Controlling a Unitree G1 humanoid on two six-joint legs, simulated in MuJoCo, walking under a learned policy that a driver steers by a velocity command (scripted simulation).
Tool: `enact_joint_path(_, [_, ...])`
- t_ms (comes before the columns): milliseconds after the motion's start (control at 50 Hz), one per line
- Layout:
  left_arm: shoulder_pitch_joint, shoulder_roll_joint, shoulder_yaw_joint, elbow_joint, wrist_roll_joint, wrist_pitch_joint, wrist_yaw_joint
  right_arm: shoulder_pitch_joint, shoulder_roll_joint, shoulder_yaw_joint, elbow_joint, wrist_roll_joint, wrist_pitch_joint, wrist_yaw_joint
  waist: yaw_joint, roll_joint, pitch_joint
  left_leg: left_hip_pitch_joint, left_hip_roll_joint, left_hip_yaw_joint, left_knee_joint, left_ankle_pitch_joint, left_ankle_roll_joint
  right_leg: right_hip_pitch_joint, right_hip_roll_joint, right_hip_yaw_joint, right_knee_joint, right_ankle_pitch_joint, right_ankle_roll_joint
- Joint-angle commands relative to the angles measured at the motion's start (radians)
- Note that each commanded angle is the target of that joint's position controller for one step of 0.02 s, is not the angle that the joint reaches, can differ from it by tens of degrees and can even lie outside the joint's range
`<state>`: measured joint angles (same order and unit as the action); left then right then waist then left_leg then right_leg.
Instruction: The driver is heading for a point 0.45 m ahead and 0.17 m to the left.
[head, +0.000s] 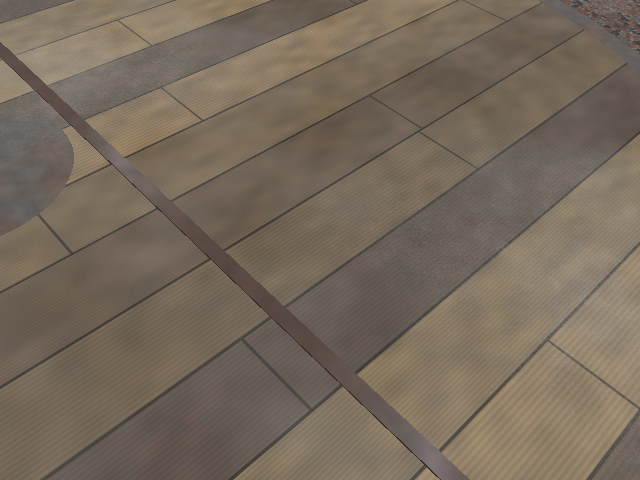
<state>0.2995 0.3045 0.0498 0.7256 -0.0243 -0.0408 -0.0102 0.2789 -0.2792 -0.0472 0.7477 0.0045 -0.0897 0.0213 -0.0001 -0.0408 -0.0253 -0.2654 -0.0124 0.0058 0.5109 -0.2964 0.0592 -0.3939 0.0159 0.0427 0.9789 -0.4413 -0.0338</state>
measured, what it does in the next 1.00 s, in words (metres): walks ahead, turning left: right foot, then left foot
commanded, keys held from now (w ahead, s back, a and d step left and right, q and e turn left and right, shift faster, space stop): w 0.14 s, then w+q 0.48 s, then no key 0.38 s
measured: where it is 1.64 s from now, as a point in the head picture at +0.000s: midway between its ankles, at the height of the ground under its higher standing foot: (298, 471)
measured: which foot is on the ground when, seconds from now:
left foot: down 0.00-0.36, up 0.38-0.80, down 0.82-1.00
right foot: up 0.00-0.34, down 0.36-0.82, up 0.84-1.00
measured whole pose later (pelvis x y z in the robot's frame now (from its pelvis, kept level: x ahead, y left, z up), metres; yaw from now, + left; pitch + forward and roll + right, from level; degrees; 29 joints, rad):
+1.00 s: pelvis +0.45 +0.05 -0.01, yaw +18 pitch +2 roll +0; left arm 0.18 0.31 0.04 0.83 -0.01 -0.01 0.02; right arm 0.13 -0.26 -0.03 0.66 -0.02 -0.02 0.02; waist 0.01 -0.02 0.08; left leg -0.42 -0.04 0.02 0.49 -0.10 0.07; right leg -0.44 -0.06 0.01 1.04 -0.50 0.07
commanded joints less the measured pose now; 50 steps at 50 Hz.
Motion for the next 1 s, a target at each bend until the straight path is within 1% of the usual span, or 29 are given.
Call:
enact_joint_path(20, [-0.142, 0.102, 0.03, -0.123, 0.009, -0.044, -0.002, 0.058, -0.145, -0.03, -0.043, -0.008, -0.006, -0.01, -0.048, 0.16, 0.093, 0.264, 0.298, -0.457, -0.346, -0.238, 0.169, -0.466, -0.102, 0.038, 0.102, 0.118, 0.006])
enact_joint_path(60, [-0.143, 0.068, 0.024, -0.115, 0.018, -0.042, -0.007, 0.054, -0.142, -0.026, -0.048, -0.006, -0.004, -0.014, -0.042, 0.162, 0.091, 0.215, 0.237, -0.325, -0.376, -0.06, 0.149, -0.401, -0.1, 0.002, 0.028, 0.232, 0.031])
enact_joint_path(140, [-0.232, 0.013, 0.001, -0.131, 0.017, -0.047, -0.013, 0.088, -0.16, -0.03, -0.029, 0.003, 0.003, -0.025, -0.067, 0.138, 0.087, 0.174, 0.191, -0.164, -0.379, 0.197, 0.133, -0.29, -0.078, -0.038, -0.234, 0.396, 0.065])
enact_joint_path(240, [-0.351, 0.028, 0.001, -0.164, 0.004, -0.065, -0.038, 0.164, -0.188, -0.041, 0.008, 0.022, 0.021, -0.032, -0.088, 0.141, 0.113, 0.169, 0.227, -0.193, -0.335, 0.255, 0.13, -0.166, -0.037, -0.024, -0.431, 0.466, 0.061])
enact_joint_path(300, [-0.305, 0.08, 0.021, -0.156, 0.003, -0.075, -0.04, 0.149, -0.209, -0.053, 0.01, 0.025, 0.033, -0.037, -0.031, 0.16, 0.089, 0.218, 0.26, -0.231, -0.264, 0.359, 0.101, -0.057, -0.027, -0.011, -0.483, 0.399, 0.023])
enact_joint_path(320, [-0.225, 0.105, 0.036, -0.136, 0.004, -0.076, -0.034, 0.135, -0.207, -0.052, 0.008, 0.024, 0.037, -0.038, 0.021, 0.156, 0.039, 0.207, 0.233, -0.206, -0.167, 0.493, 0.08, 0.071, -0.01, -0.028, -0.514, 0.383, -0.002])
enact_joint_path(340, [-0.089, 0.147, 0.058, -0.101, 0.01, -0.074, -0.022, 0.138, -0.181, -0.042, 0.004, 0.015, 0.037, -0.037, 0.088, 0.144, -0.061, 0.142, 0.176, -0.167, 0.011, 0.545, 0.05, 0.289, -0.028, -0.025, -0.511, 0.386, -0.033])
enact_joint_path(360, [0.096, 0.219, 0.076, -0.079, 0.029, -0.069, -0.008, 0.134, -0.105, -0.015, -0.032, -0.014, 0.036, -0.037, 0.157, 0.025, -0.244, -0.049, 0.102, -0.126, 0.333, 0.294, 0.01, 0.599, -0.23, 0.175, -0.466, 0.341, -0.096])
enact_joint_path(380, [0.129, 0.282, 0.085, -0.056, 0.04, -0.059, -0.013, 0.288, 0.004, 0.014, -0.055, 0.017, 0.02, -0.036, 0.072, -0.292, -0.387, -0.373, -0.034, -0.095, 0.661, -0.285, -0.043, 0.843, -0.451, 0.638, -0.593, 0.096, -0.242])
enact_joint_path(400, [0.118, 0.183, 0.062, -0.061, 0.029, -0.057, -0.013, 0.216, -0.111, -0.01, -0.037, 0.037, 0.011, -0.035, 0.117, -0.204, -0.3, -0.461, 0.012, -0.166, 0.761, -0.28, -0.049, 0.759, -0.414, 0.667, -0.668, 0.041, -0.228])
enact_joint_path(420, [0.062, 0.136, 0.05, -0.05, 0.022, -0.054, -0.007, 0.126, -0.157, -0.027, -0.061, 0.054, 0.011, -0.034, 0.107, -0.148, -0.168, -0.53, 0.053, -0.136, 0.791, -0.187, -0.045, 0.65, -0.391, 0.526, -0.687, -0.008, -0.205])
enact_joint_path(440, [-0.006, 0.103, 0.039, -0.052, 0.023, -0.053, -0.006, 0.073, -0.156, -0.027, -0.066, 0.042, 0.014, -0.038, 0.082, -0.061, -0.091, -0.498, 0.097, -0.114, 0.767, -0.107, -0.046, 0.521, -0.347, 0.414, -0.705, 0.087, -0.182])
enact_joint_path(460, [-0.055, 0.068, 0.03, -0.047, 0.03, -0.053, -0.006, 0.045, -0.143, -0.031, -0.073, 0.028, 0.02, -0.036, 0.055, -0.059, -0.033, -0.47, 0.121, -0.115, 0.721, -0.053, -0.049, 0.414, -0.309, 0.321, -0.734, 0.167, -0.171])
enact_joint_path(480, [-0.087, 0.049, 0.025, -0.043, 0.038, -0.058, -0.006, 0.057, -0.123, -0.03, -0.071, 0.029, 0.033, -0.031, 0.024, -0.084, -0.005, -0.415, 0.143, -0.122, 0.696, -0.021, -0.052, 0.337, -0.28, 0.245, -0.767, 0.226, -0.16])
enact_joint_path(520, [-0.111, 0.054, 0.033, -0.026, 0.034, -0.071, -0.003, 0.059, -0.079, -0.024, -0.079, 0.029, 0.053, -0.025, -0.003, -0.072, 0.028, -0.381, 0.154, -0.111, 0.652, -0.001, -0.061, 0.26, -0.28, 0.156, -0.82, 0.31, -0.169])
enact_joint_path(560, [-0.113, 0.08, 0.043, -0.007, 0.031, -0.083, -0.001, 0.019, -0.066, -0.02, -0.102, 0.02, 0.063, -0.025, -0.01, -0.031, 0.064, -0.412, 0.158, -0.112, 0.585, 0.045, -0.072, 0.236, -0.289, 0.083, -0.851, 0.398, -0.179])
enact_joint_path(660, [-0.106, 0.126, 0.051, 0.024, 0.025, -0.074, 0.008, -0.122, -0.044, -0.003, -0.15, 0.008, 0.045, 0.004, 0.026, 0.009, 0.107, -0.337, 0.123, -0.048, 0.254, 0.306, -0.061, 0.224, -0.237, -0.111, -0.842, 0.585, -0.148])
enact_joint_path(720, [-0.053, 0.164, 0.058, 0.055, 0.009, -0.056, 0.012, -0.187, -0.055, -0.007, -0.188, 0.005, 0.037, 0.023, 0.041, -0.001, 0.088, -0.27, 0.084, -0.017, 0.129, 0.333, -0.038, 0.296, -0.258, -0.132, -0.78, 0.733, -0.122])
enact_joint_path(760, [-0.049, 0.188, 0.065, 0.067, -0.006, -0.042, 0.015, -0.172, -0.09, -0.023, -0.196, -0.003, 0.038, 0.028, 0.015, -0.019, 0.054, -0.22, 0.047, -0.004, 0.073, 0.277, -0.009, 0.365, -0.269, -0.135, -0.689, 0.831, -0.097])
enact_joint_path(800, [-0.052, 0.178, 0.06, 0.073, -0.011, -0.029, 0.019, -0.014, -0.152, -0.058, -0.152, -0.015, 0.039, 0.019, -0.077, 0.001, -0.048, 0.025, -0.021, 0.035, -0.018, 0.346, 0.033, 0.352, -0.212, -0.176, -0.443, 0.924, -0.046])
enact_joint_path(820, [-0.008, 0.139, 0.044, 0.067, 0.015, -0.03, 0.021, 0.057, -0.219, -0.077, -0.144, -0.018, 0.045, 0.002, -0.098, 0.079, -0.124, 0.23, 0.058, -0.049, 0.001, 0.706, 0.062, 0.223, -0.153, -0.204, -0.232, 0.714, 0.008])
enact_joint_path(840, [0.113, 0.029, 0.004, 0.06, 0.067, -0.034, 0.006, 0.057, -0.272, -0.069, -0.159, -0.035, 0.058, -0.016, -0.016, 0.343, -0.258, 0.56, 0.322, -0.35, 0.12, 1.225, 0.217, -0.093, -0.034, -0.186, 0.146, -0.214, 0.077])
enact_joint_path(860, [0.203, 0.056, -0.008, 0.101, 0.042, -0.033, -0.007, 0.059, -0.233, -0.04, -0.196, -0.032, 0.059, -0.007, -0.032, 0.271, -0.488, 0.645, 0.478, -0.58, 0.076, 1.21, 0.37, -0.15, -0.004, 0.022, 0.355, -0.372, 0.101])
enact_joint_path(880, [0.093, 0.142, 0.017, 0.091, -0.01, -0.021, -0.008, 0.067, -0.206, -0.05, -0.168, -0.022, 0.065, 0.008, -0.084, 0.162, -0.452, 0.53, 0.417, -0.556, -0.064, 0.788, 0.349, -0.193, -0.028, 0.042, 0.386, -0.249, 0.098])
enact_joint_path(900, [-0.023, 0.143, 0.019, 0.057, -0.017, -0.005, 0.003, -0.017, -0.175, -0.04, -0.159, -0.008, 0.062, 0.008, -0.065, 0.116, -0.268, 0.391, 0.343, -0.453, -0.108, 0.58, 0.277, -0.245, -0.075, 0.013, 0.324, -0.169, 0.091])
enact_joint_path(920, [-0.062, 0.121, 0.014, 0.055, -0.002, 0.012, 0.017, -0.089, -0.124, -0.021, -0.158, -0.006, 0.059, 0.004, -0.037, 0.098, -0.161, 0.237, 0.306, -0.377, -0.136, 0.516, 0.234, -0.222, -0.108, 0.02, 0.25, -0.109, 0.095])
enact_joint_path(940, [-0.049, 0.112, 0.013, 0.065, 0.011, 0.028, 0.028, -0.133, -0.107, -0.013, -0.156, -0.017, 0.056, 0.002, -0.001, 0.111, -0.116, 0.098, 0.271, -0.312, -0.159, 0.516, 0.21, -0.126, -0.125, 0.03, 0.175, -0.071, 0.099])
enact_joint_path(960, [-0.012, 0.097, 0.011, 0.076, 0.016, 0.039, 0.034, -0.171, -0.116, -0.019, -0.151, -0.028, 0.057, 0.0, 0.035, 0.133, -0.098, -0.003, 0.237, -0.253, -0.189, 0.488, 0.191, -0.033, -0.118, 0.013, 0.09, -0.035, 0.103])
enact_joint_path(1000, [0.014, 0.059, 0.002, 0.096, 0.025, 0.043, 0.043, -0.192, -0.107, -0.02, -0.137, -0.04, 0.051, -0.006, 0.049, 0.148, -0.106, -0.064, 0.21, -0.182, -0.192, 0.562, 0.193, 0.069, -0.095, -0.014, -0.063, -0.015, 0.109])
